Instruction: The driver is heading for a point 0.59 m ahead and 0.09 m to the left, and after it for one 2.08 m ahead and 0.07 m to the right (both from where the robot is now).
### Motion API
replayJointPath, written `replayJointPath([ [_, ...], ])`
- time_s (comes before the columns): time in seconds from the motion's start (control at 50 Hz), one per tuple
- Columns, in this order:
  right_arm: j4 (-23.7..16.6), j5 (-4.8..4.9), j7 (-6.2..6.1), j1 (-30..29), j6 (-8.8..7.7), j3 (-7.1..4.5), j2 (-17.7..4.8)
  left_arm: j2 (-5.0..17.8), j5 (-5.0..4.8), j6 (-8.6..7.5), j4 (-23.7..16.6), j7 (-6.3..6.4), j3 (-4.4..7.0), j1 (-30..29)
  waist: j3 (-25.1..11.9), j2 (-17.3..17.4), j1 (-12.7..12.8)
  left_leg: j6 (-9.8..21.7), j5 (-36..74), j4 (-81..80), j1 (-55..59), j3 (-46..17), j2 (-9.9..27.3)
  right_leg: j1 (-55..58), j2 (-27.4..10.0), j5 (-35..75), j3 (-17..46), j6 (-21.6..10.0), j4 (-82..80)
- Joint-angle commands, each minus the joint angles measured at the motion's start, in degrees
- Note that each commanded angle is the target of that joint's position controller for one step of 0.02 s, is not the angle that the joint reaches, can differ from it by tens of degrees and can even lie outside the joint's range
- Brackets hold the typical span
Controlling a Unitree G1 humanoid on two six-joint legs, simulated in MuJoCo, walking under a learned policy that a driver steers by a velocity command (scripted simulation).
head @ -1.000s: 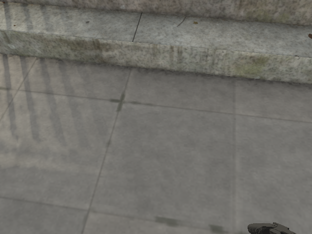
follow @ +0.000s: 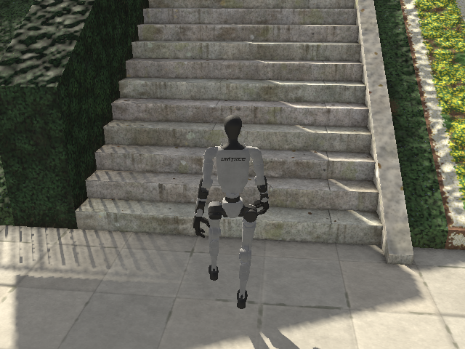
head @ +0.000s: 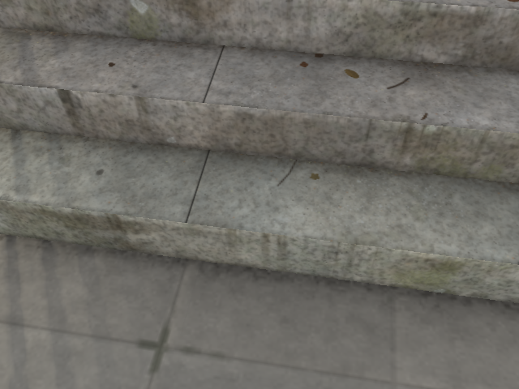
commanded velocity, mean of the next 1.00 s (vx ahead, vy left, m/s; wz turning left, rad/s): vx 0.41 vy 0.00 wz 0.00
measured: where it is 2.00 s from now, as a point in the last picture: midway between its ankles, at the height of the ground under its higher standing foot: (272, 384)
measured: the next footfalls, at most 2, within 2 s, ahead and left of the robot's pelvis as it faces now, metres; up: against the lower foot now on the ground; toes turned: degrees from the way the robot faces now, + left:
left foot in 0.14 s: +0.26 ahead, +0.11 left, +0.00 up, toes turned +4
right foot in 0.70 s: +0.54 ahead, -0.06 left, +0.00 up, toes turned -4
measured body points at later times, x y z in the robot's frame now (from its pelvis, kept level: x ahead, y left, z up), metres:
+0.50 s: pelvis +0.26 +0.05 +0.00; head +0.28 +0.06 +0.45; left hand +0.39 +0.29 -0.13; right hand +0.20 -0.19 -0.14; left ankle +0.22 +0.11 -0.74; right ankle +0.40 -0.11 -0.68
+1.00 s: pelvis +0.45 +0.00 +0.00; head +0.48 -0.01 +0.45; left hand +0.48 +0.23 -0.15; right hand +0.51 -0.23 -0.16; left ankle +0.48 +0.15 -0.72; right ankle +0.50 -0.06 -0.74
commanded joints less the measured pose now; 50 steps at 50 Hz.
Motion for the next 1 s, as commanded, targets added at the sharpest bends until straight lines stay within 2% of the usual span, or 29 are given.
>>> replayJointPath([
  [0.02,-5.03,0.15,-0.08,-7.33,-0.88,-0.18,-2.91,8.04,0.39,-0.46,-0.66,0.71,1.34,4.25,4.31,-5.79,0.15,0.89,0.08,-4.43,-1.58,1.71,-1.7,0.61,-17.15,25.73,8.07,-6.37,-1.98],
  [0.06,-5.83,0.16,-0.12,-8.33,-1.37,-0.41,-3.51,8.43,0.72,-0.29,-0.14,1.09,1.54,4.18,4.65,-5.74,-0.37,2.23,-3.52,-6.72,-1.07,1.69,-2.27,4.13,-18.64,29.93,8.18,-6.39,0.13],
  [0.1,-5.0,0.2,-0.47,-4.66,-1.98,-0.89,-4.17,9.0,0.83,-0.19,-0.13,1.32,1.73,2.29,2.81,-6.1,-2.69,4.09,-7.68,-9.71,6.16,2.84,-4.62,4.75,-18.54,41.95,6.53,-5.11,5.72],
  [0.12,-3.15,0.13,-0.88,1.01,-2.38,-1.47,-4.96,9.48,0.82,-0.05,-0.03,1.3,1.86,1.62,-0.17,-6.29,-5.02,5.24,-8.7,-11.54,13.49,3.59,-6.57,4.28,-17.9,48.71,5.69,-4.4,12.21],
  [0.14,0.2,-0.24,-1.43,10.53,-2.96,-2.36,-6.44,9.47,0.65,0.13,-0.38,1.15,1.8,0.36,-5.23,-4.68,-8.93,6.71,-6.73,-14.71,25.52,3.86,-7.51,0.59,-15.68,48.48,3.8,-3.26,22.75],
  [0.16,2.58,-1.65,-2.12,21.03,-3.42,-3.63,-10.35,8.02,0.07,0.01,-2.06,0.92,1.19,-0.5,-11.97,-1.21,-12.63,9.7,-11.48,-15.24,40.91,-6.65,2.23,-11.08,-13.21,32.56,2.15,-2.28,38.19],
  [0.18,3.25,-2.41,-2.04,25.32,-3.15,-5.07,-15.59,2.46,-2.3,0.16,-3.01,0.28,0.24,5.83,-18.68,12.13,-10.14,18.06,-16.45,-20.97,55.91,-35.54,19.13,-32.35,-2.12,-8.01,-1.3,0.47,61.02],
  [0.2,2.77,-0.09,-1.51,20.49,-2.38,-4.63,-12.79,8.1,-0.64,0.21,-2.54,0.47,1.8,2.17,-15.68,4.29,-8.95,16.97,-17.84,-25.61,51.43,-39.86,17.44,-37.93,-3.32,-13.72,6.95,-0.69,65.91],
  [0.22,1.88,0.65,-1.26,14.15,-2.44,-3.8,-10.08,8.04,-0.44,0.05,-4.41,0.2,2.01,-2.94,-7.4,2.16,-6.44,15.18,-16.1,-26.55,43.33,-29.78,15.47,-39.8,-6.38,-8.2,7.4,-1.03,64.51],
  [0.24,1.8,0.58,-0.91,11.42,-2.98,-3.03,-6.96,7.01,-0.33,-0.18,-4.77,-0.07,1.81,-5.43,-3.6,-0.61,-5.15,13.68,-9.5,-28.53,36.48,-23.96,13.03,-37.89,-8.23,-4.59,7.16,-0.79,61.54],
  [0.28,3.43,0.76,-1.13,10.81,-3.8,-1.87,-3.42,5.06,1.14,1.16,-4.33,-0.63,1.71,-5.03,-1.01,0.4,-1.87,10.33,-3.1,-30.79,28.57,-15.62,8.35,-32.62,-10.47,-2.57,6.77,0.31,56.04],
  [0.32,5.09,0.87,-1.4,13.88,-4.58,-1.63,-3.68,4.06,1.58,2.3,-4.39,-1.26,1.7,-5.1,-1.16,0.75,-1.08,10.17,2.45,-31.7,27.35,-12.59,7.2,-31.41,-10.38,-1.47,5.71,1.23,54.02],
  [0.38,6.29,1.07,-1.56,16.78,-4.78,-1.79,-5.93,4.63,1.74,3.07,-6.73,-1.72,1.84,-11.56,0.73,0.81,-1.38,10.04,2.76,-33.98,27.31,-9.55,6.22,-36.23,-11.54,3.49,4.2,2.67,49.12],
  [0.5,8.01,0.9,-1.76,22.89,-4.63,-1.05,-5.57,4.41,0.49,2.85,-10.81,-1.56,1.14,-25.07,2.78,1.5,-4.78,8.13,9.93,-34.39,31.25,-5.37,4.29,-37.94,-10.39,12.26,1.24,4.01,32.3],
  [0.6,9.47,0.08,-2.42,25.76,-4.59,-1.1,-6.05,4.98,0.23,2.08,-12.74,-1.3,0.96,-31.17,3.29,2.14,-6.3,8.74,16.6,-30.87,39.43,-4.92,6.37,-37.18,-8.45,10.33,0.38,2.22,23.57],
  [0.64,9.31,-0.05,-2.76,24.08,-4.57,-1.29,-6.84,5.46,0.37,1.32,-12.66,-0.9,1.12,-29.69,2.36,2.34,-4.76,8.11,27.2,-26.64,40.91,-4.28,6.99,-32.79,-6.77,6.28,-0.25,0.64,20.76],
  [0.66,9.35,-0.03,-2.93,23.06,-4.57,-1.27,-6.89,5.78,0.55,0.81,-11.3,-0.41,1.33,-25.63,0.64,2.71,-3.15,7.28,37.34,-21.54,41.44,-3.72,6.64,-28.0,-4.86,4.97,-0.99,-0.41,19.27],
  [0.68,9.23,0.23,-2.96,21.84,-4.44,-1.21,-7.02,5.99,1.02,0.04,-8.62,0.2,1.65,-18.36,-2.84,1.96,-0.24,5.98,43.06,-13.24,41.51,-2.82,4.79,-20.53,-2.95,8.38,-1.91,-1.48,14.85],
  [0.7,8.89,1.16,-3.09,21.16,-4.58,-0.83,-6.38,7.76,2.31,-0.81,-6.27,0.85,2.21,-10.98,-7.3,1.1,2.57,4.39,35.7,-3.94,35.55,-1.89,2.77,-8.67,-6.14,18.27,0.46,-2.72,12.86],
  [0.72,6.93,2.6,-3.25,21.42,-4.9,0.06,-4.13,12.67,3.67,-1.38,-4.82,1.54,3.22,-2.94,-14.37,-5.06,4.23,2.36,11.96,11.72,22.21,0.93,-1.46,7.07,-19.44,40.09,12.99,-6.05,16.57],
  [0.74,9.13,4.39,-3.38,30.62,-4.22,0.25,-0.89,15.81,2.49,-0.71,-3.73,0.89,4.19,-1.64,-21.7,-16.69,0.54,1.09,-33.41,28.42,10.57,0.7,-10.77,16.22,-32.23,65.33,29.24,-16.12,15.95],
  [0.76,10.35,1.95,-3.73,27.28,-3.31,-1.04,-5.52,12.68,-0.19,-0.27,-4.69,0.28,3.68,-4.99,-18.68,-6.47,-0.61,1.68,-29.89,29.36,10.82,-6.24,-7.38,9.6,-27.99,61.74,24.38,-14.17,14.52],
  [0.78,9.35,0.99,-3.46,22.74,-3.3,-0.84,-3.65,8.98,-0.53,-0.32,-5.41,0.22,2.5,-11.04,-10.48,-6.53,-2.27,0.98,-26.52,27.82,9.1,-5.76,-5.95,1.56,-25.43,58.16,18.34,-12.17,11.81],
  [0.8,9.41,0.22,-3.25,20.79,-2.97,-0.61,-2.15,5.49,-0.31,-0.23,-5.74,0.39,1.38,-14.29,-6.56,-4.31,-3.84,0.35,-23.69,24.12,10.45,-5.84,-3.99,-4.69,-22.45,52.99,14.5,-9.72,8.87],
  [0.82,9.18,-0.38,-2.91,19.13,-2.25,-0.74,-2.19,3.27,-0.4,-0.27,-5.31,0.84,0.38,-15.05,-4.5,-4.36,-4.75,-0.35,-21.96,20.35,12.71,-5.84,-3.1,-8.81,-20.39,51.38,11.91,-8.24,7.2],
  [0.84,9.57,-0.64,-2.5,20.17,-1.39,-0.47,-1.08,2.49,-0.31,-0.26,-5.05,1.18,-0.32,-16.39,-4.88,-4.85,-6.26,-1.22,-20.77,17.72,17.22,-5.11,-3.34,-13.09,-18.8,52.76,8.8,-7.48,6.66],
  [0.9,10.51,-0.27,-2.7,20.44,-0.16,-0.11,0.04,6.27,0.2,-0.86,-4.08,1.33,-0.35,-16.17,-7.52,-6.15,-7.83,-2.64,-19.54,7.42,22.62,-3.17,-4.73,-15.15,-17.08,57.61,4.79,-6.73,7.62],
  [0.94,10.55,-0.04,-3.39,17.64,0.6,0.15,-0.3,7.08,0.32,-0.59,-3.44,1.37,-0.44,-14.82,-8.31,-7.03,-6.63,-2.83,-18.09,0.75,23.76,-2.67,-4.65,-14.55,-16.85,52.18,4.88,-6.17,7.9],
  [1.0,10.79,0.47,-3.83,14.49,1.74,0.5,-1.2,6.6,0.14,0.64,-2.87,1.42,-0.74,-13.86,-7.9,-8.65,-5.32,-2.55,-14.61,-5.76,27.56,-2.39,-3.76,-17.99,-16.77,27.02,7.16,-5.1,5.28],
])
